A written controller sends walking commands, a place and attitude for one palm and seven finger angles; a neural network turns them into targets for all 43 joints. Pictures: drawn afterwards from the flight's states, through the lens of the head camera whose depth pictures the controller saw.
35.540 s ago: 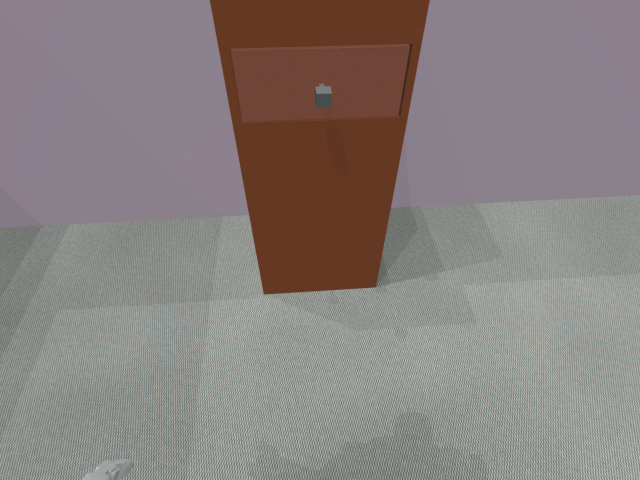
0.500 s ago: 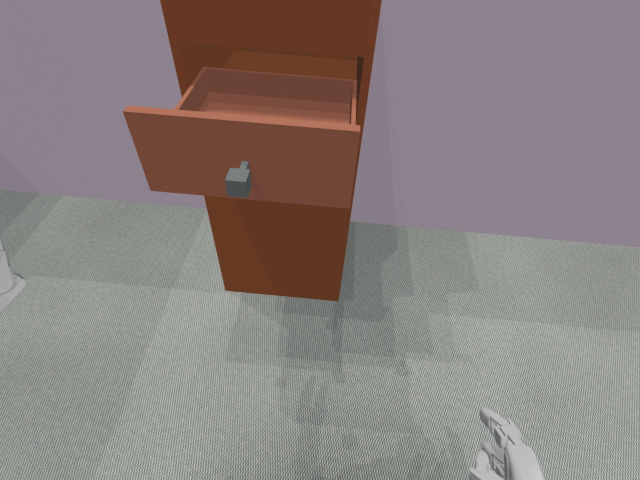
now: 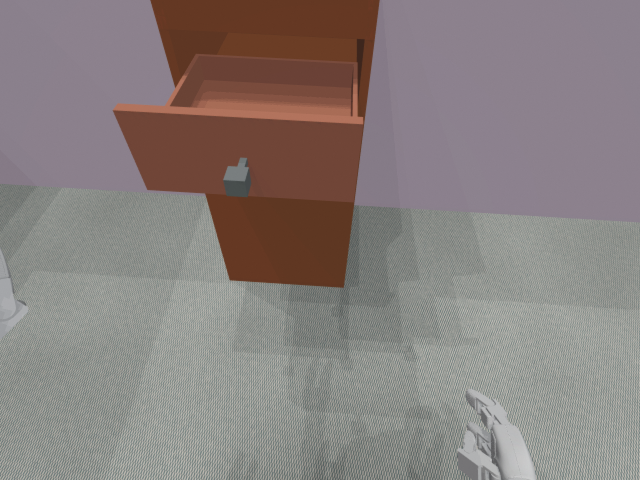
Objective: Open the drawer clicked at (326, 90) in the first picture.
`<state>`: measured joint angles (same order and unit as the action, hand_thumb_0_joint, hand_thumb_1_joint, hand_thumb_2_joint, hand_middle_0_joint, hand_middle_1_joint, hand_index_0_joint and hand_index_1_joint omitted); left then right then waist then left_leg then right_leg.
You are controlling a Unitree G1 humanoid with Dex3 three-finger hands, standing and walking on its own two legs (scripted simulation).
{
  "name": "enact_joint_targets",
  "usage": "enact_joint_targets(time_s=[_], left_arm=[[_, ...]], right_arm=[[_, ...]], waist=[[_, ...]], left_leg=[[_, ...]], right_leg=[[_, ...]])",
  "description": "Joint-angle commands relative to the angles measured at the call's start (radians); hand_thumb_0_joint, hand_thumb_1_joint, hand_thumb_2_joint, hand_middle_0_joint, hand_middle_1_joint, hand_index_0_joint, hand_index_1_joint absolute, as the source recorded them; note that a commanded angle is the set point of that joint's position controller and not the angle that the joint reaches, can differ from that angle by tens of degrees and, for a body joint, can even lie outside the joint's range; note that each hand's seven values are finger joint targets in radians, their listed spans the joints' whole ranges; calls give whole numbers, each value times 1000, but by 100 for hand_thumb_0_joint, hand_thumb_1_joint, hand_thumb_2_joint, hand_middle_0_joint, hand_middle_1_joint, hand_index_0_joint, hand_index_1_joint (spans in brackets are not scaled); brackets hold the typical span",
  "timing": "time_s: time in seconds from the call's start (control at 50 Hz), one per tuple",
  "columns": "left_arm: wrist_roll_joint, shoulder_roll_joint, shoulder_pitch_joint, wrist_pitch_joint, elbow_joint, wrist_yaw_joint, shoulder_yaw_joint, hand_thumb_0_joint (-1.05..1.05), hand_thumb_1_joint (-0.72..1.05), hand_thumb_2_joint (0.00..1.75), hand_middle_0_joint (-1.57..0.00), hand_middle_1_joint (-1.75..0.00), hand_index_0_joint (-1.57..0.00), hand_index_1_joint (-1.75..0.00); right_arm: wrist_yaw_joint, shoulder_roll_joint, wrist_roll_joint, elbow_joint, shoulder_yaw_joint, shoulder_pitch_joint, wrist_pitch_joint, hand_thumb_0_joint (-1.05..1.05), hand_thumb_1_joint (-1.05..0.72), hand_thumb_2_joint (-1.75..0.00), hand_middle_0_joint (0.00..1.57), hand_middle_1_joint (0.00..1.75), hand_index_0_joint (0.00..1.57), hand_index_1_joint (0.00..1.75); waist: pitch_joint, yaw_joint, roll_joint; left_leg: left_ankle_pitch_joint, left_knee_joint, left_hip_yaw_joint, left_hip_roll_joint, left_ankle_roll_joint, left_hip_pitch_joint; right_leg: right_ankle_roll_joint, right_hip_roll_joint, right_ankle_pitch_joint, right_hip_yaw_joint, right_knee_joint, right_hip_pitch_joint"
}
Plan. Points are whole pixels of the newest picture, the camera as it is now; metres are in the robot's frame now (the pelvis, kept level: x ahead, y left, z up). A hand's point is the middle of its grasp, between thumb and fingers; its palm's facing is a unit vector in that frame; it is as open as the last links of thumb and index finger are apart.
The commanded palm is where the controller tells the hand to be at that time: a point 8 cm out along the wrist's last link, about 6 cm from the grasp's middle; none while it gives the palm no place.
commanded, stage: let the arm hang, fingers relaxed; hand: left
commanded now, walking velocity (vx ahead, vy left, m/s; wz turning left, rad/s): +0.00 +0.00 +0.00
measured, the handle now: (239, 174) +0.55 +0.17 +0.05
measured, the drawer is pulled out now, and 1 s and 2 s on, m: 0.29 0.29 0.29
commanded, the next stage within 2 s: look to check the result in 1.12 s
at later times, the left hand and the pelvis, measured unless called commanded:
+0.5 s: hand out of the picture -0.07 +0.18 -0.17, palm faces +0.03 -0.97 -0.22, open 7.1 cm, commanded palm none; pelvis -0.03 -0.01 +0.00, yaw +2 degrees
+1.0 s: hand out of the picture +0.01 +0.16 -0.17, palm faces +0.02 -0.98 -0.22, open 7.3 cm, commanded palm none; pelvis -0.01 -0.02 +0.00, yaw +0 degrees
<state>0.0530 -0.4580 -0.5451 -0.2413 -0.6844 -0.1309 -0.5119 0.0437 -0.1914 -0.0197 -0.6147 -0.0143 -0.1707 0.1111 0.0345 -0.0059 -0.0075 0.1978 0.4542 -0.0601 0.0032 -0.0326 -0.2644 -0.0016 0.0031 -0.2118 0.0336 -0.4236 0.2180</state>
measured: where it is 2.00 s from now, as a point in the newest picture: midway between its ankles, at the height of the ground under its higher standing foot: outside the picture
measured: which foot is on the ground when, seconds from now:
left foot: down 0.00-1.00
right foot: down 0.00-1.00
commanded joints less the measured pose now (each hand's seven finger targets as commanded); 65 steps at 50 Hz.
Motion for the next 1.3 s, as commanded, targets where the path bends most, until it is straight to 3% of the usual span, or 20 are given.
enact_joint_targets(time_s=[0.0,0.02,0.04,0.06,0.08,0.1,0.14,0.18,0.22,0.26,0.32,0.34,0.4,0.44,0.54,0.58,0.8,1.0,1.24,1.28], left_arm=[[-80,61,61,95,740,110,402,0,90,90,-20,-30,-20,-30],[-93,82,62,192,785,127,376,0,90,90,-20,-30,-20,-30],[-92,115,53,218,782,129,390,0,90,90,-20,-30,-20,-30],[-88,129,85,227,816,127,400,0,90,90,-20,-30,-20,-30],[-89,115,117,229,859,129,400,0,90,90,-20,-30,-20,-30],[-92,97,142,231,913,130,404,0,90,90,-20,-30,-20,-30],[-97,61,207,236,1041,130,414,0,90,90,-20,-30,-20,-30],[-92,48,255,244,1167,128,427,0,90,90,-20,-30,-20,-30],[-81,64,290,250,1288,122,453,0,90,90,-20,-30,-20,-30],[-74,78,277,251,1388,118,469,0,90,90,-20,-30,-20,-30],[-72,113,213,245,1517,115,458,0,90,90,-20,-30,-20,-30],[-72,111,198,245,1545,113,457,0,90,90,-20,-30,-20,-30],[-66,120,190,243,1622,115,467,0,90,90,-20,-30,-20,-30],[-66,122,195,242,1658,113,470,0,90,90,-20,-30,-20,-30],[-67,140,182,244,1730,106,476,0,90,90,-20,-30,-20,-30],[-66,147,179,243,1748,104,476,0,90,90,-20,-30,-20,-30],[-66,176,197,241,1772,95,476,0,90,90,-20,-30,-20,-30],[-63,192,227,230,1777,93,472,0,90,90,-20,-30,-20,-30],[-64,183,250,227,1782,92,468,0,90,90,-20,-30,-20,-30],[-62,189,253,228,1784,92,470,0,90,90,-20,-30,-20,-30]], right_arm=[[-57,-319,-22,-109,104,91,126,0,-90,-90,20,30,20,30],[-62,-251,1,-140,106,19,51,0,-90,-90,20,30,20,30],[-58,-230,6,-130,100,7,31,0,-90,-90,20,30,20,30],[-54,-220,12,-132,88,8,9,0,-90,-90,20,30,20,30],[-51,-216,17,-121,72,21,-14,0,-90,-90,20,30,20,30],[-49,-216,24,-119,66,36,-27,0,-90,-90,20,30,20,30],[-47,-205,30,-136,60,46,-48,0,-90,-90,20,30,20,30],[-45,-188,35,-159,54,23,-78,0,-90,-90,20,30,20,30],[-45,-164,41,-199,44,-2,-100,0,-90,-90,20,30,20,30],[-45,-147,43,-233,36,-18,-109,0,-90,-90,20,30,20,30],[-35,-132,47,-274,40,-39,-114,0,-90,-90,20,30,20,30],[-31,-135,45,-283,43,-55,-117,0,-90,-90,20,30,20,30],[-26,-125,41,-330,45,-108,-121,0,-90,-90,20,30,20,30],[-22,-122,37,-352,50,-144,-125,0,-90,-90,20,30,20,30],[-18,-103,36,-405,52,-193,-129,0,-90,-90,20,30,20,30],[-17,-97,38,-422,52,-209,-127,0,-90,-90,20,30,20,30],[-17,-45,40,-457,47,-210,-122,0,-90,-90,20,30,20,30],[-10,-31,38,-466,42,-183,-109,0,-90,-90,20,30,20,30],[-7,-50,35,-472,47,-170,-114,0,-90,-90,20,30,20,30],[-7,-49,37,-476,44,-167,-114,0,-90,-90,20,30,20,30]], waist=[[-39,-64,-75],[-142,-37,-82],[-147,-28,-83],[-175,-21,-60],[-160,-9,-18],[-145,2,64],[-100,-2,221],[-48,-17,242],[-22,-29,113],[-12,-19,-62],[-32,1,-175],[-50,6,-183],[-64,1,-136],[-33,-5,-57],[51,-5,6],[48,-8,20],[90,-8,19],[39,-5,-35],[26,-10,14],[29,-11,-3]], left_leg=[[-252,88,135,111,4,-24],[-314,47,124,125,14,19],[-386,44,121,137,7,43],[-320,24,174,169,-22,-10],[-272,2,202,176,-49,-64],[-247,1,203,167,-56,-91],[-130,36,167,109,-27,-70],[-17,70,126,52,-13,-24],[5,52,110,42,-3,35],[40,-27,137,69,-3,13],[167,-96,158,77,-5,-37],[166,-100,164,83,-7,-25],[191,-114,165,89,-6,-12],[179,-118,169,97,-9,2],[187,-133,165,100,-14,-3],[166,-127,154,95,-14,13],[113,-140,136,94,-8,16],[-32,-128,114,99,4,59],[-66,-120,104,104,10,106],[-61,-123,103,104,11,104]], right_leg=[[-24,-129,233,-21,-125,129],[-15,-107,137,-55,-115,115],[-7,-87,91,-40,-128,124],[-6,-73,-12,-30,-169,111],[-7,-62,-40,-35,-183,83],[-12,-59,-4,-45,-161,43],[-38,-103,49,-96,-54,60],[-65,-151,-8,-155,35,127],[-76,-150,-119,-165,74,176],[-61,-112,-177,-143,69,134],[-61,-87,-161,-119,68,41],[-62,-82,-137,-105,67,18],[-64,-83,-144,-102,85,8],[-65,-81,-163,-92,101,35],[-64,-82,-211,-94,129,85],[-63,-87,-218,-100,134,92],[-53,-85,-170,-107,128,100],[-52,-95,-12,-100,116,23],[-51,-97,13,-99,140,9],[-51,-98,7,-105,143,9]])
